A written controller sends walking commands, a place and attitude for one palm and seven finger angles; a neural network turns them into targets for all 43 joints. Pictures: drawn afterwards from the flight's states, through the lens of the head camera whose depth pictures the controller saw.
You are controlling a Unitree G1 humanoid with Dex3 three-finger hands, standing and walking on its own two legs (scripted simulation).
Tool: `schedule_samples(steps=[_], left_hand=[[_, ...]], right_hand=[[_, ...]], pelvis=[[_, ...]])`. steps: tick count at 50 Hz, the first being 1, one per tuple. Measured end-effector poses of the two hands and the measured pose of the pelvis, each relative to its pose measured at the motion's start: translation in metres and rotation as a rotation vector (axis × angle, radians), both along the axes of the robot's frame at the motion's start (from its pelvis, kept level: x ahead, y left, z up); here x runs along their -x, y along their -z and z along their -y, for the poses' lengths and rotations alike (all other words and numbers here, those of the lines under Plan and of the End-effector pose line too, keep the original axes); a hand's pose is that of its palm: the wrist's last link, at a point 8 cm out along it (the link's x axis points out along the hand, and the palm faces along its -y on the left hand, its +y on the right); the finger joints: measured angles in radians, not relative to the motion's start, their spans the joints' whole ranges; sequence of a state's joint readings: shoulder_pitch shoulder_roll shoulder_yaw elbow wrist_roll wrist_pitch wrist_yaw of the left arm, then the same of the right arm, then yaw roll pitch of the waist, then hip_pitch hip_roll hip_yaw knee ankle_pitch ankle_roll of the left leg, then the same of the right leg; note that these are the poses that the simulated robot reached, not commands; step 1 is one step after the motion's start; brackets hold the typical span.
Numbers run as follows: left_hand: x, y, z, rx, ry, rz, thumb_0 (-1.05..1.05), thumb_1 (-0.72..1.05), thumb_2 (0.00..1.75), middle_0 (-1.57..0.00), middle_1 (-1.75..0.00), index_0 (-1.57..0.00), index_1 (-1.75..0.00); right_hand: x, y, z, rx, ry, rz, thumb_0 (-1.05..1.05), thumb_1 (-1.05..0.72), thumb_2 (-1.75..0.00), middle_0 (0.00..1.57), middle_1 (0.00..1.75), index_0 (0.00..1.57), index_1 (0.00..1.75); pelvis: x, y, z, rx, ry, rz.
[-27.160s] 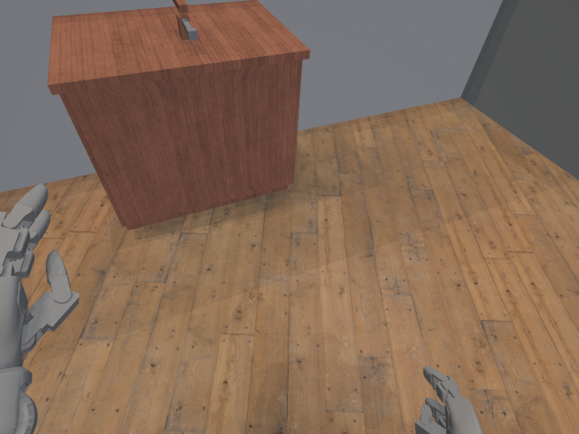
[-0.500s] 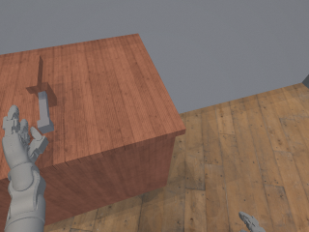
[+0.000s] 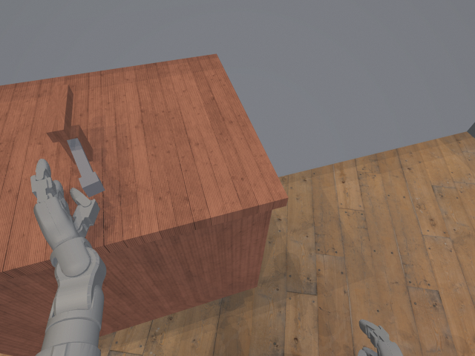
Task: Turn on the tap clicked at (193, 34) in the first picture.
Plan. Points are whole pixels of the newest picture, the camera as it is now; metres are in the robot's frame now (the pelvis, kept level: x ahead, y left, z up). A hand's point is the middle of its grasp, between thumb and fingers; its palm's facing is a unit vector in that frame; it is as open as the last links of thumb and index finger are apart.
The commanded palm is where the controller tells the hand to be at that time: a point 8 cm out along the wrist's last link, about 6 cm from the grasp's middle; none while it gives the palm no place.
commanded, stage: push the lever round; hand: left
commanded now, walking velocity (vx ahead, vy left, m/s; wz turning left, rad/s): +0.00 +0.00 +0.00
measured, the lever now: (91, 184) +0.37 +0.28 +0.07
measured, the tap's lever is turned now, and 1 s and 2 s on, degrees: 16 43 67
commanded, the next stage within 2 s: lift the hand up off the lever in 1.96 s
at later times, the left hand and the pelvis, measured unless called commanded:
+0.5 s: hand (116, 197) +0.36 +0.23 +0.06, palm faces +0.71 -0.70 -0.09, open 7.7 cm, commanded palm +0.31 +0.25 +0.07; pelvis +0.00 +0.00 +0.00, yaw +0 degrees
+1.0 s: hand (136, 180) +0.39 +0.21 +0.06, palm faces +0.78 -0.62 -0.09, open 7.8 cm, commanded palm +0.34 +0.22 +0.07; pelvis +0.00 +0.00 +0.00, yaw +0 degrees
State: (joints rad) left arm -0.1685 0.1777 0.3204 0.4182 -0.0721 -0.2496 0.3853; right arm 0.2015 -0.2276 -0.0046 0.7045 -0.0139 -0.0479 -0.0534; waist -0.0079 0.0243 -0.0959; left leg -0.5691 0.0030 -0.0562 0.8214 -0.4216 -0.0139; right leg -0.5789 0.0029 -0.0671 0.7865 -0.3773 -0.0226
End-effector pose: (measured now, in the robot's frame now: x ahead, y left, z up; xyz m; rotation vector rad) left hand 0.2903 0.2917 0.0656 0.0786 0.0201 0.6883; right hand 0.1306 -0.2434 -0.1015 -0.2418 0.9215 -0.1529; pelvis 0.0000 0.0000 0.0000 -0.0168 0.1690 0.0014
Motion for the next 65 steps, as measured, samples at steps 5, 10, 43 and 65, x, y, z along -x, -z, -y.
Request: schedule_samples(steps=[5, 10, 43, 65], left_hand=[[-0.004, -0.001, 0.011, -0.005, -0.015, 0.002, 0.02, 0.92, 0.91, -0.15, -0.15, -0.15, -0.15], [-0.007, -0.002, 0.020, -0.002, -0.036, 0.001, 0.02, 0.93, 0.91, -0.15, -0.15, -0.15, -0.15], [-0.039, -0.001, 0.060, 0.017, -0.189, -0.037, 0.01, 0.91, 0.91, -0.15, -0.15, -0.15, -0.15], [-0.068, -0.002, 0.082, 0.031, -0.265, -0.068, 0.00, 0.93, 0.91, -0.15, -0.15, -0.15, -0.15]], right_hand=[[0.001, 0.000, -0.002, -0.004, 0.001, -0.002, 0.01, -0.90, -0.90, 0.20, 0.30, 0.20, 0.30], [0.002, 0.000, -0.002, -0.008, 0.004, -0.010, 0.01, -0.90, -0.90, 0.20, 0.30, 0.20, 0.30], [0.009, 0.007, -0.005, -0.014, -0.003, -0.076, 0.00, -0.90, -0.90, 0.20, 0.30, 0.20, 0.30], [0.037, 0.022, 0.000, -0.036, 0.002, -0.175, 0.00, -0.90, -0.90, 0.20, 0.30, 0.20, 0.30]], pelvis=[[0.000, 0.000, -0.001, 0.001, 0.001, 0.000], [0.000, -0.001, -0.002, 0.000, 0.003, 0.004], [0.005, 0.001, 0.001, 0.001, -0.005, -0.008], [0.004, 0.005, 0.004, 0.001, -0.008, -0.048]])
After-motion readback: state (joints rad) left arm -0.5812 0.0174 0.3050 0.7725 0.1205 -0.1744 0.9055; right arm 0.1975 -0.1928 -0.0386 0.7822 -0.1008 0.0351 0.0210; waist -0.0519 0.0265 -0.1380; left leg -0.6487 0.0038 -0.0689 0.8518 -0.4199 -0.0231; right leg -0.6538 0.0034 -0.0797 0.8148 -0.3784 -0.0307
